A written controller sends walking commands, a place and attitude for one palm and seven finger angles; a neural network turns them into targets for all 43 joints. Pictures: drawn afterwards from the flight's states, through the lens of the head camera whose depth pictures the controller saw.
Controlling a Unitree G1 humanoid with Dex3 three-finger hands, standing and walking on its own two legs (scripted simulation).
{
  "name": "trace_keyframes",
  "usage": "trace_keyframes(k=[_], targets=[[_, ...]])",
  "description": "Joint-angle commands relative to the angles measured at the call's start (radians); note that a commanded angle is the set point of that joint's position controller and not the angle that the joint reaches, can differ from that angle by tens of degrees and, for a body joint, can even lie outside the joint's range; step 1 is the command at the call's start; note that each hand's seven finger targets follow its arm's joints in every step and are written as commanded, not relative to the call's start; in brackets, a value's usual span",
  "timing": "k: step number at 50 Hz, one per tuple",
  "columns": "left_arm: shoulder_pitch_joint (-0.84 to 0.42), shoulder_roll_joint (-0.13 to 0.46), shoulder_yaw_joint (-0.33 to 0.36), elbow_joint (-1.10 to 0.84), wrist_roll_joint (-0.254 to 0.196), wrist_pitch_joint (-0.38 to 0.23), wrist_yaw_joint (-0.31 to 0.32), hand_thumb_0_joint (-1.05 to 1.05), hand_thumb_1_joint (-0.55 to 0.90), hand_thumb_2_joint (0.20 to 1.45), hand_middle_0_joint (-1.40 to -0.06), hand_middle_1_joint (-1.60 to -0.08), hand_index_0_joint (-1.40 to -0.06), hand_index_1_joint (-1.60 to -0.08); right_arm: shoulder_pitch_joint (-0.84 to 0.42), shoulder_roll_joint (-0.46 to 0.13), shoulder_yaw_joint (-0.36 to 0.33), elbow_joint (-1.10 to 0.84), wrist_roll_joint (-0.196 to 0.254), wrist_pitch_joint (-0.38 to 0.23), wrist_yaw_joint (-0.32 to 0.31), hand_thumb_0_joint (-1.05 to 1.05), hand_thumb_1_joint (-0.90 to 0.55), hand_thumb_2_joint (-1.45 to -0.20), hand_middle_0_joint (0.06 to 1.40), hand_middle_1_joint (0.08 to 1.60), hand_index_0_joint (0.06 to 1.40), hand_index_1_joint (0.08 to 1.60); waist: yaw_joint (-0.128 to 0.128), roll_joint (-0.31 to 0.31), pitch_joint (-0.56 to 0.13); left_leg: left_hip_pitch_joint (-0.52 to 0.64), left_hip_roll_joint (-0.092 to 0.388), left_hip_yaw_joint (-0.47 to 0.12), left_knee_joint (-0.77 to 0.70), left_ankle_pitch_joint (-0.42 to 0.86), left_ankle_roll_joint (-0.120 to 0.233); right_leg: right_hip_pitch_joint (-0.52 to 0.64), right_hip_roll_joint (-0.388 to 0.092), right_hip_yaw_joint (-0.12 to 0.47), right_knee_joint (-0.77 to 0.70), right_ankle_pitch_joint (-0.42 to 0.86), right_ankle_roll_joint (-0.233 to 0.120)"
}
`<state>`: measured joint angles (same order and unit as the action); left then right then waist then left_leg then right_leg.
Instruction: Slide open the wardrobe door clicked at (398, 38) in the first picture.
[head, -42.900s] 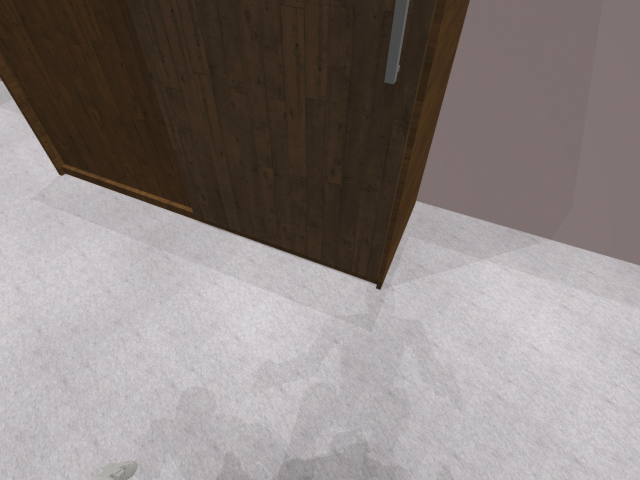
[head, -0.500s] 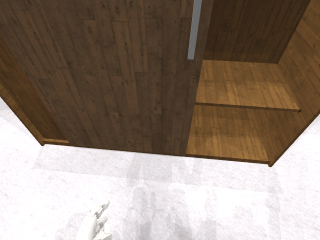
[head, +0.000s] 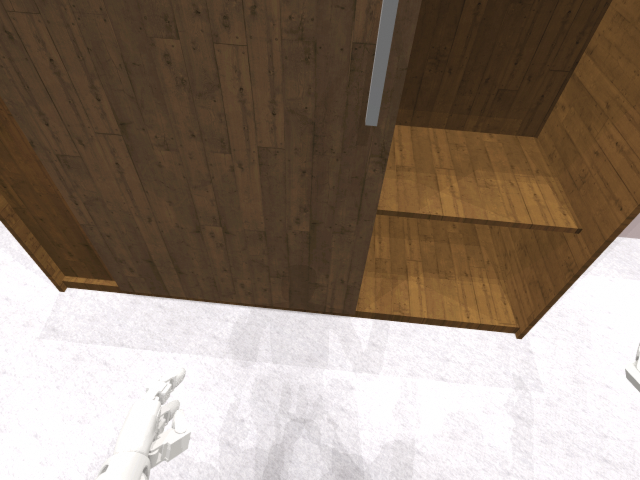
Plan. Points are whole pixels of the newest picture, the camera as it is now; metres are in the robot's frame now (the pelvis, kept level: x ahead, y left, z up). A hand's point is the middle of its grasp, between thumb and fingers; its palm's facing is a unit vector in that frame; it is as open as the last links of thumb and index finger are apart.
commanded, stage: let the arm hang, fingers relaxed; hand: right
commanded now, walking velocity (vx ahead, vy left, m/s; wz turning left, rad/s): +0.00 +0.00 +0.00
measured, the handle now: (380, 58) +0.73 -0.05 +0.19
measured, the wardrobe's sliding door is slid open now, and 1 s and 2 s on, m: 0.58 0.58 0.58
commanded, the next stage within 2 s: look to check the result in 1.06 s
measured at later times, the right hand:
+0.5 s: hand out of the picture -0.05 -0.21 -0.17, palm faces +0.02 +0.97 -0.23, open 7.2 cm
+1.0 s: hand out of the picture +0.04 -0.24 -0.16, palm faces +0.00 +0.97 -0.25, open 7.4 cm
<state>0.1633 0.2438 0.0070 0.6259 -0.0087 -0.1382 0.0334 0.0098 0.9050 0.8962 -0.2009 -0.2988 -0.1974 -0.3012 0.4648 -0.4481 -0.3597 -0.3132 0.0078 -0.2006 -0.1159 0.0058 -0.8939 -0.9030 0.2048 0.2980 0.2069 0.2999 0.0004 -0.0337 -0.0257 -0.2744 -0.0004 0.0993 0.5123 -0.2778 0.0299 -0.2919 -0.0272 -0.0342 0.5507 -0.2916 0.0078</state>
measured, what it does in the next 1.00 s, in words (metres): stands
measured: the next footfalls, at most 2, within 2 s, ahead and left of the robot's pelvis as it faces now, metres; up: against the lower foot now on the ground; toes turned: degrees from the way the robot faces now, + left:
none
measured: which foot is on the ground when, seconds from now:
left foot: down 0.00-1.00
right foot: down 0.00-1.00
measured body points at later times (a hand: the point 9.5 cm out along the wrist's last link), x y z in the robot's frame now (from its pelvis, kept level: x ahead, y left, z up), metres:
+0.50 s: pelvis -0.04 -0.01 +0.00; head -0.01 -0.02 +0.45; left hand -0.06 +0.23 -0.15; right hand -0.05 -0.27 -0.15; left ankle -0.01 +0.10 -0.73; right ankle -0.01 -0.12 -0.73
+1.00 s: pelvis -0.02 -0.03 +0.01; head -0.01 -0.03 +0.46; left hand +0.06 +0.23 -0.13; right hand +0.04 -0.29 -0.14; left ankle -0.01 +0.10 -0.73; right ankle -0.01 -0.12 -0.73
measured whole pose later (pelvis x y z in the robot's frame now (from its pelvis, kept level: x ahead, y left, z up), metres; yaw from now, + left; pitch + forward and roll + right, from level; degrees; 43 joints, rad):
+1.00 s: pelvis -0.02 -0.03 +0.01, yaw -1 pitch +0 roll +0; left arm 0.14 0.25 0.00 1.09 0.02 -0.01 0.01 0.00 0.91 0.90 -0.20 -0.30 -0.20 -0.30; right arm 0.15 -0.25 -0.01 1.10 -0.02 -0.01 0.00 0.00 -0.91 -0.90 0.20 0.30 0.20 0.30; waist -0.01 0.00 0.02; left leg -0.19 0.05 0.09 0.39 -0.19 -0.02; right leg -0.19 0.04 -0.04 0.38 -0.19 -0.05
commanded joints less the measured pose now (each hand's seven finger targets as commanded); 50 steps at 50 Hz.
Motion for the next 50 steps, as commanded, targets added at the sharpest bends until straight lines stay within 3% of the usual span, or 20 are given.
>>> trace_keyframes(k=[1, 2, 4, 7, 9, 11, 14, 16, 19, 20, 22, 25, 29, 34, 39, 46, 50], targets=[[-0.024, 0.188, 0.054, 0.039, 0.009, 0.055, -0.041, 0.0, 0.9, 0.9, -0.2, -0.3, -0.2, -0.3, -0.099, 0.065, 0.254, 0.484, -0.032, 0.193, 0.12, 0.0, -0.9, -0.9, 0.2, 0.3, 0.2, 0.3, 0.016, 0.018, -0.068, -0.012, 0.12, -0.069, 0.047, 0.155, -0.003, -0.073, -0.143, 0.12, -0.049, 0.285, -0.049], [-0.032, 0.189, 0.042, 0.038, 0.016, 0.072, -0.041, 0.0, 0.9, 0.9, -0.2, -0.3, -0.2, -0.3, -0.134, 0.06, 0.262, 0.536, -0.033, 0.194, 0.123, 0.0, -0.9, -0.9, 0.2, 0.3, 0.2, 0.3, 0.006, 0.068, -0.036, 0.006, 0.102, -0.07, 0.061, 0.107, -0.004, -0.133, -0.143, 0.149, -0.072, 0.247, -0.068], [-0.029, 0.191, 0.033, 0.064, 0.028, 0.088, -0.04, 0.0, 0.9, 0.9, -0.2, -0.3, -0.2, -0.3, -0.186, 0.04, 0.272, 0.647, -0.043, 0.192, 0.124, 0.0, -0.9, -0.9, 0.2, 0.3, 0.2, 0.3, 0.004, 0.209, -0.029, 0.021, 0.115, -0.098, 0.022, 0.103, 0.009, -0.128, -0.11, 0.159, -0.062, 0.207, -0.067], [0.014, 0.146, 0.022, 0.114, 0.038, 0.119, -0.039, 0.0, 0.9, 0.9, -0.2, -0.3, -0.2, -0.3, -0.233, 0.035, 0.293, 0.821, -0.042, 0.199, 0.116, 0.0, -0.9, -0.9, 0.2, 0.3, 0.2, 0.3, 0.021, 0.257, -0.049, -0.035, 0.195, -0.173, -0.067, 0.075, 0.052, -0.029, -0.026, 0.089, 0.017, 0.14, -0.042], [0.035, 0.117, 0.015, 0.153, 0.042, 0.139, -0.036, 0.0, 0.9, 0.9, -0.2, -0.3, -0.2, -0.3, -0.266, 0.042, 0.31, 0.911, -0.036, 0.208, 0.109, 0.0, -0.9, -0.9, 0.2, 0.3, 0.2, 0.3, 0.033, 0.182, -0.033, -0.079, 0.211, -0.185, -0.109, 0.016, 0.062, 0.026, -0.009, 0.063, 0.024, 0.112, -0.033], [0.04, 0.096, 0.008, 0.186, 0.043, 0.148, -0.034, 0.0, 0.9, 0.9, -0.2, -0.3, -0.2, -0.3, -0.268, 0.053, 0.317, 0.989, -0.033, 0.212, 0.105, 0.0, -0.9, -0.9, 0.2, 0.3, 0.2, 0.3, 0.032, 0.049, -0.03, -0.069, 0.181, -0.17, -0.115, -0.052, 0.046, 0.034, -0.019, 0.078, -0.018, 0.112, -0.035], [0.044, 0.085, 0.004, 0.24, 0.043, 0.148, -0.026, 0.0, 0.9, 0.9, -0.2, -0.3, -0.2, -0.3, -0.225, 0.075, 0.321, 1.105, -0.026, 0.211, 0.102, 0.0, -0.9, -0.9, 0.2, 0.3, 0.2, 0.3, 0.01, -0.121, 0.006, 0.007, 0.136, -0.149, -0.11, -0.102, 0.026, -0.059, -0.041, 0.115, -0.114, 0.015, -0.042], [0.06, 0.075, 0.014, 0.259, 0.046, 0.151, -0.022, 0.0, 0.9, 0.9, -0.2, -0.3, -0.2, -0.3, -0.191, 0.097, 0.304, 1.149, -0.029, 0.21, 0.098, 0.0, -0.9, -0.9, 0.2, 0.3, 0.2, 0.3, -0.002, -0.179, -0.015, 0.076, 0.123, -0.127, -0.112, -0.091, 0.022, -0.099, -0.054, 0.129, -0.147, -0.049, -0.046], [0.104, 0.072, 0.02, 0.301, 0.042, 0.152, -0.017, 0.0, 0.9, 0.9, -0.2, -0.3, -0.2, -0.3, -0.191, 0.093, 0.307, 1.213, -0.024, 0.206, 0.1, 0.0, -0.9, -0.9, 0.2, 0.3, 0.2, 0.3, -0.001, -0.122, -0.013, 0.097, 0.126, -0.137, -0.135, -0.119, 0.03, -0.116, -0.048, 0.128, -0.158, -0.097, -0.044], [0.117, 0.075, 0.025, 0.308, 0.039, 0.153, -0.016, 0.0, 0.9, 0.9, -0.2, -0.3, -0.2, -0.3, -0.197, 0.089, 0.306, 1.228, -0.026, 0.205, 0.1, 0.0, -0.9, -0.9, 0.2, 0.3, 0.2, 0.3, 0.0, -0.058, 0.003, 0.08, 0.127, -0.132, -0.15, -0.128, 0.031, -0.1, -0.052, 0.128, -0.157, -0.089, -0.046], [0.15, 0.077, 0.029, 0.334, 0.039, 0.153, -0.015, 0.0, 0.9, 0.9, -0.2, -0.3, -0.2, -0.3, -0.211, 0.09, 0.307, 1.255, -0.026, 0.205, 0.102, 0.0, -0.9, -0.9, 0.2, 0.3, 0.2, 0.3, 0.008, 0.006, 0.027, 0.049, 0.134, -0.132, -0.168, -0.164, 0.032, -0.092, -0.049, 0.126, -0.16, -0.102, -0.048], [0.173, 0.086, 0.035, 0.357, 0.037, 0.151, -0.015, 0.0, 0.9, 0.9, -0.2, -0.3, -0.2, -0.3, -0.223, 0.074, 0.304, 1.285, -0.027, 0.201, 0.102, 0.0, -0.9, -0.9, 0.2, 0.3, 0.2, 0.3, 0.013, 0.054, 0.059, 0.0, 0.143, -0.137, -0.195, -0.198, 0.036, -0.061, -0.044, 0.112, -0.149, -0.082, -0.051], [0.172, 0.095, 0.039, 0.382, 0.038, 0.144, -0.013, 0.0, 0.9, 0.9, -0.2, -0.3, -0.2, -0.3, -0.229, 0.073, 0.303, 1.316, -0.026, 0.201, 0.101, 0.0, -0.9, -0.9, 0.2, 0.3, 0.2, 0.3, 0.01, 0.048, 0.084, -0.001, 0.126, -0.123, -0.179, -0.187, 0.026, -0.074, -0.061, 0.142, -0.201, -0.112, -0.06], [0.12, 0.116, 0.039, 0.397, 0.036, 0.129, -0.013, 0.0, 0.9, 0.9, -0.2, -0.3, -0.2, -0.3, -0.228, 0.07, 0.305, 1.348, -0.025, 0.192, 0.1, 0.0, -0.9, -0.9, 0.2, 0.3, 0.2, 0.3, -0.003, 0.017, 0.075, 0.068, 0.117, -0.114, -0.161, -0.066, 0.015, -0.073, -0.079, 0.157, -0.253, -0.066, -0.061], [0.068, 0.135, 0.036, 0.411, 0.033, 0.119, -0.015, 0.0, 0.9, 0.9, -0.2, -0.3, -0.2, -0.3, -0.252, 0.058, 0.31, 1.363, -0.025, 0.184, 0.1, 0.0, -0.9, -0.9, 0.2, 0.3, 0.2, 0.3, -0.005, -0.004, 0.056, 0.1, 0.119, -0.105, -0.155, 0.029, 0.005, -0.024, -0.09, 0.157, -0.277, 0.019, -0.057], [0.005, 0.162, 0.032, 0.424, 0.028, 0.11, -0.016, 0.0, 0.9, 0.9, -0.2, -0.3, -0.2, -0.3, -0.297, 0.037, 0.314, 1.373, -0.024, 0.173, 0.1, 0.0, -0.9, -0.9, 0.2, 0.3, 0.2, 0.3, 0.0, 0.026, 0.012, 0.135, 0.136, -0.101, -0.167, 0.141, -0.005, 0.074, -0.094, 0.133, -0.262, 0.214, -0.049], [-0.034, 0.187, 0.031, 0.427, 0.026, 0.109, -0.016, 0.0, 0.9, 0.9, -0.2, -0.3, -0.2, -0.3, -0.312, 0.014, 0.313, 1.375, -0.025, 0.17, 0.102, 0.0, -0.9, -0.9, 0.2, 0.3, 0.2, 0.3, -0.002, 0.017, 0.015, 0.139, 0.14, -0.106, -0.189, 0.155, -0.006, 0.104, -0.093, 0.126, -0.266, 0.236, -0.048]])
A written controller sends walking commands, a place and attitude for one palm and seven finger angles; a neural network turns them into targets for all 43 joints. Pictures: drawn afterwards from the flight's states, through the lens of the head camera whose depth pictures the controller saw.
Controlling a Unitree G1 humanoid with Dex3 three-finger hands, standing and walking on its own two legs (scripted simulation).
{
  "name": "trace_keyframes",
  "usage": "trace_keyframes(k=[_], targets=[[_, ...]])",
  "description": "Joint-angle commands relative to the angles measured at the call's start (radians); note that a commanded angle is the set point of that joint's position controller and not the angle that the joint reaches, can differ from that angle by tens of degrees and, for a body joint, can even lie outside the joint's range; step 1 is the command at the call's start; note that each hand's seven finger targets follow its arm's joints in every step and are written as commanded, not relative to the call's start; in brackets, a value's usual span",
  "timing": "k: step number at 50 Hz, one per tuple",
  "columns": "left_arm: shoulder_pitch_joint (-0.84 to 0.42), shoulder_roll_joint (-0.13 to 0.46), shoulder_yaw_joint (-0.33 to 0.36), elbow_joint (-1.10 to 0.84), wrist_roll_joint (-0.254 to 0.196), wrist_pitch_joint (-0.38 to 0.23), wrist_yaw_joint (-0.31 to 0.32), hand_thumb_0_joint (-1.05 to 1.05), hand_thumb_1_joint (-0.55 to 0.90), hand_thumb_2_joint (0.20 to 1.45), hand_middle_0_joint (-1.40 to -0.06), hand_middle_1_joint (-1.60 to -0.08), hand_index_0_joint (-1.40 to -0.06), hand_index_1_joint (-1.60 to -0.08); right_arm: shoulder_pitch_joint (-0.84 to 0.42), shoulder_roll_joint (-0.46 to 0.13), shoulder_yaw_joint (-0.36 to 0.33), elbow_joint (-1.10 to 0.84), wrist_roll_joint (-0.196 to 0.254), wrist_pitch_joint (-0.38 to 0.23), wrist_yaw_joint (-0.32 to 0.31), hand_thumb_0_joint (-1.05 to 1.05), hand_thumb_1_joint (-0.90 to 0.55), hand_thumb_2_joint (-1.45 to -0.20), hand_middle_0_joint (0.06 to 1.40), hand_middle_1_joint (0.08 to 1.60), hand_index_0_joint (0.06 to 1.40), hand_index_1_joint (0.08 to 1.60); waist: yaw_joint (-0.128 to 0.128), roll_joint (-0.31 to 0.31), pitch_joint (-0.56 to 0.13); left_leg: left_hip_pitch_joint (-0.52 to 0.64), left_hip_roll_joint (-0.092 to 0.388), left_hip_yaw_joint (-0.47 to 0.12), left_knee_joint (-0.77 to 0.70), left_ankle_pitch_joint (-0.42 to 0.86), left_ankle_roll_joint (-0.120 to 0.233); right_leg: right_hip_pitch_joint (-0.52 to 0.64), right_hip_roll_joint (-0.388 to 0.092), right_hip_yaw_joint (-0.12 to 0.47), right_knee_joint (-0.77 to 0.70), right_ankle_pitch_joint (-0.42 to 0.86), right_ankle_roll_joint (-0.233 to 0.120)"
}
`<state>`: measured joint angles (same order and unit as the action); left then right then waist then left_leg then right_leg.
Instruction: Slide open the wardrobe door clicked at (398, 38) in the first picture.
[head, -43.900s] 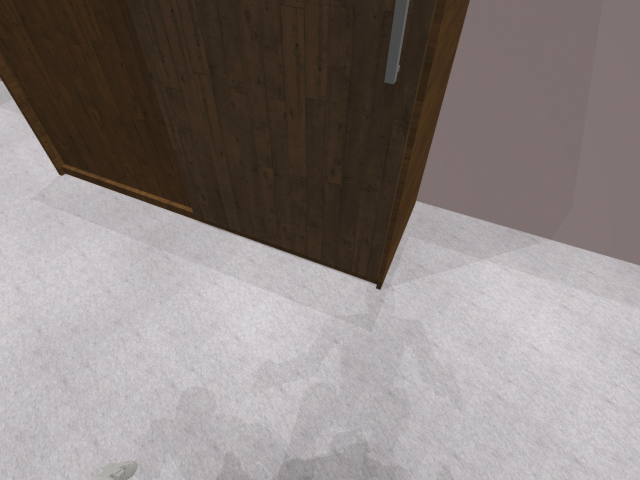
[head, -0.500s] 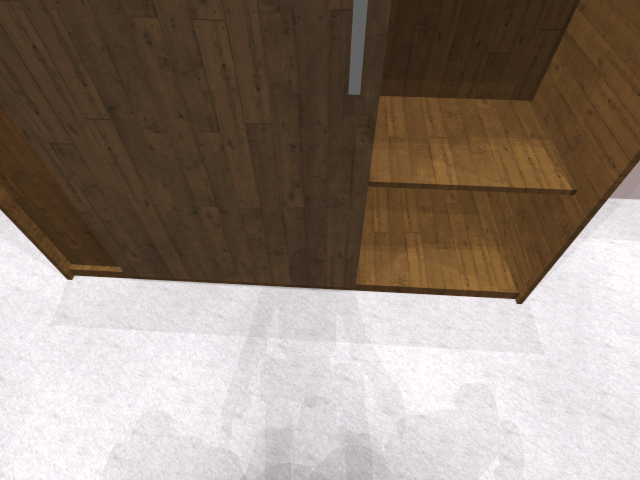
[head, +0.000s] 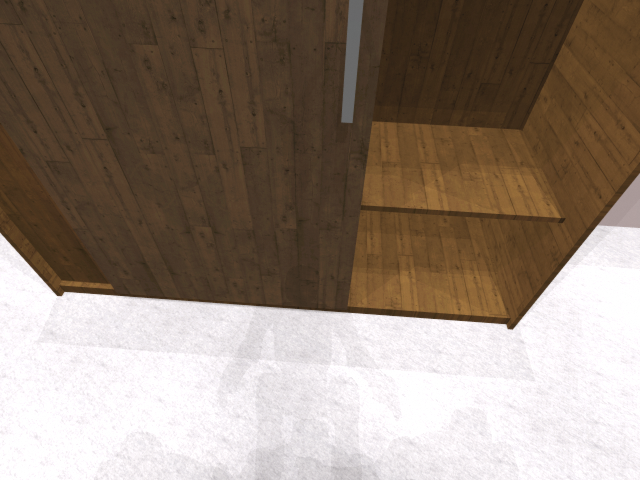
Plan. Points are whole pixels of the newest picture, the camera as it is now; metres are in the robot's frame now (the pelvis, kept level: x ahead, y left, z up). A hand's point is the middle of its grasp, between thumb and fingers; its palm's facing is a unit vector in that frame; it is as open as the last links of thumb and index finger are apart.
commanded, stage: let the arm hang, fingers relaxed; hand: right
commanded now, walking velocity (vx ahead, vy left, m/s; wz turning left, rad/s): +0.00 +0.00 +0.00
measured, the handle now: (351, 56) +0.75 -0.01 +0.18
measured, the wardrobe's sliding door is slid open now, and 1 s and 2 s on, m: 0.58 0.58 0.58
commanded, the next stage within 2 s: look to check the result in 0.06 s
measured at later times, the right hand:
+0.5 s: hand out of the picture +0.10 -0.23 -0.16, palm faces -0.02 +0.95 -0.32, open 7.4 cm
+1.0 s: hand out of the picture +0.12 -0.21 -0.16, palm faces -0.04 +0.95 -0.31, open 7.4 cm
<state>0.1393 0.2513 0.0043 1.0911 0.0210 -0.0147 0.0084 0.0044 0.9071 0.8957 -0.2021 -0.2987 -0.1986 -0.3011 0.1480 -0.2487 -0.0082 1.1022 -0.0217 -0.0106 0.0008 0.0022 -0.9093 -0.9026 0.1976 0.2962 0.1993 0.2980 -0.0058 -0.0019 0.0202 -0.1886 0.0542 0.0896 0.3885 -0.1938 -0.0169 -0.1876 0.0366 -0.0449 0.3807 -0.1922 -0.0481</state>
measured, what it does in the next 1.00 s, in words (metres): shifts its weight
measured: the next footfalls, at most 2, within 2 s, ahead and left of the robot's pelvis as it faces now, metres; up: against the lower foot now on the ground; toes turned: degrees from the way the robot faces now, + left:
none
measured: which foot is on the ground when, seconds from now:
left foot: down 0.00-1.00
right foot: down 0.00-1.00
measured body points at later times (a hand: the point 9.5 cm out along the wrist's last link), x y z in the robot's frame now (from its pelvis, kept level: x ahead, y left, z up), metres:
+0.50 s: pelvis +0.03 +0.01 +0.00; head +0.05 +0.01 +0.45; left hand +0.12 +0.30 -0.13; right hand +0.10 -0.28 -0.13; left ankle +0.01 +0.13 -0.74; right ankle +0.01 -0.09 -0.74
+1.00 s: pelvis +0.04 +0.03 +0.00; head +0.07 +0.03 +0.45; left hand +0.12 +0.31 -0.14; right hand +0.12 -0.26 -0.13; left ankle +0.01 +0.13 -0.74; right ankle +0.01 -0.09 -0.74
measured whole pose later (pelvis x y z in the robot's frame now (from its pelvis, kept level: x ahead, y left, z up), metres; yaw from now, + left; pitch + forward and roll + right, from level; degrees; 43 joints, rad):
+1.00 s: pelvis +0.04 +0.03 +0.00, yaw +0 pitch +0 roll +0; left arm 0.10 0.31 -0.01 1.13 0.02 -0.01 0.01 0.01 0.91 0.90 -0.20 -0.30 -0.20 -0.30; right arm 0.11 -0.31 0.00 1.12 -0.01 -0.02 0.00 0.00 -0.91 -0.90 0.20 0.30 0.20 0.30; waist 0.00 0.00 0.04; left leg -0.08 0.01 0.10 0.29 -0.21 0.01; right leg -0.08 0.00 -0.03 0.28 -0.21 -0.01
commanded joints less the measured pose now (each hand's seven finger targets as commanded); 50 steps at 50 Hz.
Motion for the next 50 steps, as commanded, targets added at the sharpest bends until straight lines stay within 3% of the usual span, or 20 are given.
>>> trace_keyframes(k=[1, 5, 13, 24, 50], targets=[[-0.018, 0.18, 0.032, -0.035, -0.002, -0.014, 0.008, 0.0, 0.9, 0.9, -0.2, -0.3, -0.2, -0.3, -0.006, -0.185, -0.035, -0.037, 0.005, -0.019, -0.014, 0.0, -0.9, -0.9, 0.2, 0.3, 0.2, 0.3, 0.008, -0.02, -0.024, 0.05, 0.087, -0.098, -0.069, 0.067, 0.041, 0.002, -0.157, 0.136, -0.101, 0.132, 0.011], [-0.042, 0.207, 0.034, -0.037, -0.006, -0.014, 0.007, 0.0, 0.9, 0.9, -0.2, -0.3, -0.2, -0.3, -0.021, -0.21, -0.039, -0.039, 0.005, -0.025, -0.012, 0.0, -0.9, -0.9, 0.2, 0.3, 0.2, 0.3, 0.008, 0.005, -0.039, 0.068, 0.091, -0.099, -0.087, 0.081, 0.041, 0.024, -0.158, 0.134, -0.102, 0.147, 0.011], [-0.065, 0.238, 0.032, -0.026, -0.006, -0.018, 0.01, 0.0, 0.9, 0.9, -0.2, -0.3, -0.2, -0.3, -0.045, -0.238, -0.037, -0.034, 0.011, -0.031, -0.012, 0.0, -0.9, -0.9, 0.2, 0.3, 0.2, 0.3, 0.012, -0.003, -0.1, 0.124, 0.105, -0.095, -0.084, 0.219, 0.047, 0.083, -0.165, 0.128, -0.088, 0.269, 0.015], [-0.081, 0.262, 0.028, -0.022, -0.007, -0.014, 0.011, 0.0, 0.9, 0.9, -0.2, -0.3, -0.2, -0.3, -0.062, -0.26, -0.033, -0.032, 0.013, -0.028, -0.013, 0.0, -0.9, -0.9, 0.2, 0.3, 0.2, 0.3, 0.012, 0.003, -0.079, 0.135, 0.108, -0.097, -0.104, 0.236, 0.05, 0.101, -0.17, 0.124, -0.105, 0.28, 0.02], [-0.067, 0.249, 0.025, -0.019, -0.008, -0.013, 0.016, 0.0, 0.9, 0.9, -0.2, -0.3, -0.2, -0.3, -0.055, -0.258, -0.034, -0.04, 0.012, -0.03, -0.017, 0.0, -0.9, -0.9, 0.2, 0.3, 0.2, 0.3, 0.011, 0.007, -0.082, 0.155, 0.103, -0.108, -0.113, 0.314, 0.055, 0.131, -0.173, 0.106, -0.102, 0.301, 0.025]])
